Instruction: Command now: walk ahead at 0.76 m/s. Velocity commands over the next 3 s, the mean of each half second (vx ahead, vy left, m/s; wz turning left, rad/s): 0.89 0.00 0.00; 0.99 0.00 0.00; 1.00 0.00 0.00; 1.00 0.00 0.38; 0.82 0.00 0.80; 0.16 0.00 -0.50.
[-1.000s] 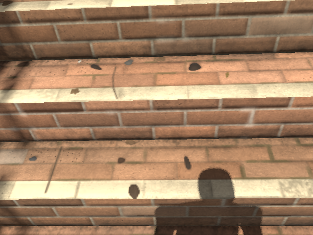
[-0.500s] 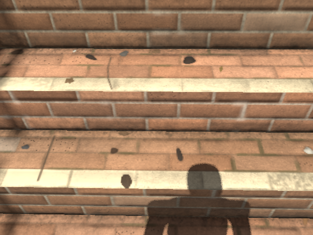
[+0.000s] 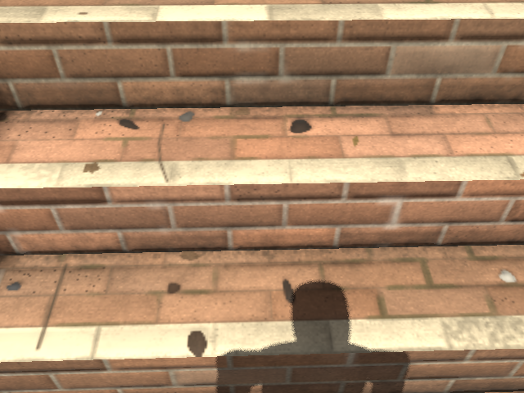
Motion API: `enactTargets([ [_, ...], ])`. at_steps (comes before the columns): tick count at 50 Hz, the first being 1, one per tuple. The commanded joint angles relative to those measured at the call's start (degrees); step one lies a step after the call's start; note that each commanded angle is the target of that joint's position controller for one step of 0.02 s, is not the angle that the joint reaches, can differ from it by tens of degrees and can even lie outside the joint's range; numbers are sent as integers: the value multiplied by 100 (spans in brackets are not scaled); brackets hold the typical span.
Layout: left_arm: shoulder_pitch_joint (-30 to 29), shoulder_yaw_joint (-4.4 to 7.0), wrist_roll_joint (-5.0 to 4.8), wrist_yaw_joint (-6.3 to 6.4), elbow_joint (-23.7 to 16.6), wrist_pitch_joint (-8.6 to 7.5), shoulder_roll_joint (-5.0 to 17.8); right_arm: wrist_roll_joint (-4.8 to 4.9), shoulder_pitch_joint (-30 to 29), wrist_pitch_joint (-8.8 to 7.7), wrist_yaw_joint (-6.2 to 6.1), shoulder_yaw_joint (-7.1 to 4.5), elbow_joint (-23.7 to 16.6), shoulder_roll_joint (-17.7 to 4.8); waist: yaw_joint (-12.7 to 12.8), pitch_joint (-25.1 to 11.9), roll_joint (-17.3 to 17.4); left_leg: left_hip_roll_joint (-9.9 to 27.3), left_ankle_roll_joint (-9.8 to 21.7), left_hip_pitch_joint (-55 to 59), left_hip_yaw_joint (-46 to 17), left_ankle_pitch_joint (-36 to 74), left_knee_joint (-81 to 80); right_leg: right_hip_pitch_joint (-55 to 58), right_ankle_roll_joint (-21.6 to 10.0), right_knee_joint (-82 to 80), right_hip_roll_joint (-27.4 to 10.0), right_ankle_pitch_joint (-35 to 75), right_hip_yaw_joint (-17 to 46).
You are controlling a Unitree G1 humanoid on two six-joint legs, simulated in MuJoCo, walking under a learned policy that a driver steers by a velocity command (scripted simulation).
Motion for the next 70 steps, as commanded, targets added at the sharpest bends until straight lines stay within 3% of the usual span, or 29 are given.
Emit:
enactTargets([
  [1, -250, 21, 85, -130, -418, -54, 60, 19, -181, -201, 30, -103, -167, -549, 415, 656, 215, 1596, 902, 366, -1983, -598, -1533, -2121, 168, 1893, -344, 657, 173],
  [6, -2678, -378, 7, 284, -2002, 63, -540, -128, 1004, -341, 63, -7, 430, -537, -171, 1366, 321, 2329, 888, 1607, -2072, -660, -1298, -6459, -187, 6340, -300, -2135, 676],
  [11, -3126, -634, -125, 202, -3027, 117, -311, 132, 147, -230, -21, 159, 449, -690, 248, 1348, 486, 1486, 355, -602, -335, 959, -2855, -3859, -158, 2978, -619, -1764, -450],
  [12, -2782, -783, -173, 126, -2995, 157, -563, 328, -272, -162, -70, 169, 182, -791, 396, 976, 367, 1312, 419, -1544, 51, 2716, -3229, -1474, -272, 1036, -593, -1317, -633],
  [14, 46, -364, -265, 169, -2091, 217, 203, 628, -429, -278, 47, 15, -282, -1744, 1554, -1443, 1572, 1773, 810, -884, 60, 11313, -631, 2135, -238, 1227, 531, -930, -1048],
  [15, 1121, -99, -140, 224, -1767, 289, 688, 685, -769, -290, 104, -266, -386, -2326, 2169, -2291, 1643, 1878, 605, 101, -170, 12114, 1360, 2331, -303, -2, 576, -1227, -448],
  [16, 1766, 167, 96, 239, -1364, 255, 1448, 664, -1073, -368, 256, -321, -694, -2061, 2216, -2561, 181, 1274, 370, -649, -571, 9580, 3517, 2868, -440, -1802, -40, -2545, 1643],
  [17, 1959, 302, -4, 390, -897, 362, 1933, 434, -1548, -509, 547, -266, -1111, -1120, 1917, -2280, -2082, -386, 208, -2566, -1191, 2459, 5788, 3379, -529, -5261, -1185, -3059, 5105],
  [18, 1145, 330, -174, 401, -901, 405, 1755, -79, -1291, -526, 580, -163, -1349, -492, 1265, -2397, -1762, -514, 309, -3457, -2333, 1678, 8257, 3233, -226, -5925, -1606, -4310, 6626],
  [21, 359, -37, -113, 220, 210, 107, 84, -351, -2191, -421, 445, 233, -2155, 477, 249, -42, 322, -125, 602, -4737, -1460, 2360, 9782, 967, -403, -4716, -1220, -2350, 3736],
  [24, 1048, -160, 26, 9, 1020, -238, -350, -103, -2520, -179, 256, 518, -2486, 952, 166, 471, -238, -240, 812, -6548, -1487, 1094, 11953, 1248, -292, -5114, -1221, -164, 2066],
  [30, 1550, -344, -316, -106, 1329, -505, 81, 239, -4353, 65, -67, 752, -3436, 684, 7, 1253, 515, -83, 601, -6402, -212, -216, 9384, 188, 245, -6958, -782, 1622, -230],
  [33, 2026, -305, -909, 273, 962, -545, 654, 464, -3230, 162, 69, 684, -2766, -11, -190, -830, 142, -514, 331, -906, 1624, 190, 6006, -38, -444, -6859, -672, 8779, -613],
  [35, 1125, 257, -831, 290, 519, -724, 2344, 366, -1432, 383, 26, 477, -2246, -309, -1224, -2306, -1073, -411, 302, -1044, 974, -449, 5021, 2671, -717, -4300, -1457, 13111, -433],
  [37, 1096, 225, -478, 68, 130, -735, 1426, 112, -1086, 268, 190, 147, -1737, -1038, -831, -2145, -733, -353, 552, -489, -564, -1534, 2587, 2771, -680, -1523, -1086, 9936, 199],
  [38, 1055, 70, -165, -154, -316, -674, 258, -42, -1048, 372, 117, -105, -1310, -1523, -314, -1828, 1419, 1107, 1563, -97, -4165, -2970, 791, 254, -238, 1184, 484, 2739, 283],
  [39, 281, 40, 165, -154, -845, -695, -34, 44, -1859, 327, 53, -141, -1300, -1042, -225, -1073, 751, 1213, 1462, -560, -5495, -3136, -453, -1448, -295, 4249, 841, 1998, 1403],
  [42, -463, -598, 222, -1, -1826, -512, -1416, -37, -1010, -45, 142, 28, -28, -165, 447, 512, 48, 1199, 820, -1110, -3136, -1255, -71, -4018, -780, 6681, 661, 1348, 1552],
  [45, -426, -704, -164, 213, -1739, -243, -1258, 7, -1032, -232, 183, 267, 273, 428, 831, 1097, -73, 1142, 409, -1945, -1699, 61, -512, -4465, -550, 7016, 644, 520, 1200],
  [49, -2302, -821, -237, 450, -2891, -24, -719, 330, -949, -440, 219, 268, 415, -177, 1017, 1372, -3, 987, 334, -3046, -573, 1545, -2407, -3080, -348, 3726, -167, -433, -222],
  [51, -1579, -838, -440, 286, -2294, -11, -258, 860, -286, -466, -41, 243, 260, -611, 838, -148, -373, 773, 829, -3623, -87, 5422, -2588, 1412, -238, 895, 330, -256, -1390],
  [53, 371, -544, -431, 250, -1810, 121, 82, 770, -457, -728, -76, -211, -128, -2322, 1766, -1808, 880, 1758, 1124, -840, -377, 12259, -28, 1829, -139, 336, 583, -1388, -1103],
  [54, 1117, -348, -267, 160, -1641, 114, 573, 635, -749, -691, 63, -359, -506, -2461, 2107, -2536, 962, 1758, 1070, 161, -473, 12224, 1627, 1976, -231, -806, 800, -1618, -553],
  [55, 1447, -83, -10, 150, -1343, 90, 1358, 472, -901, -702, 259, -342, -843, -1821, 1840, -2550, -168, 1165, 799, -668, -533, 10333, 3433, 2305, -680, -2448, -32, -2756, 1622],
  [56, 1664, 102, 51, 318, -841, 181, 1594, 111, -1415, -696, 484, -249, -1212, -984, 1656, -2189, -1714, -381, 665, -2724, -685, 3520, 6064, 2828, -1458, -4556, -988, -3701, 4763],
  [58, 291, 91, -182, 225, -545, 0, 810, -445, -2203, -729, 420, 16, -2163, 76, 793, -902, -10, -573, 676, -5204, -1783, 2199, 10325, 2151, -990, -4859, -1170, -3006, 4679],
  [60, 801, -36, -56, 94, 421, -213, 123, -308, -2612, -588, 294, 376, -2700, 906, 431, 473, 253, -470, 869, -6784, -1661, 1154, 11650, 1682, -675, -4843, -1059, -1403, 2926],
  [67, 1100, -217, -392, -45, 818, -530, 141, 209, -3802, 100, -166, 659, -3716, 709, -161, 1563, 175, 236, 540, -6389, -33, -734, 8968, -374, -17, -7238, -724, 812, 300],
  [70, 1481, -63, -890, 271, 299, -723, 1149, 291, -2279, 192, -29, 455, -2913, 15, -448, -1139, 374, -387, 445, -262, 1316, -195, 6516, -330, -591, -6833, -962, 9487, -99],
])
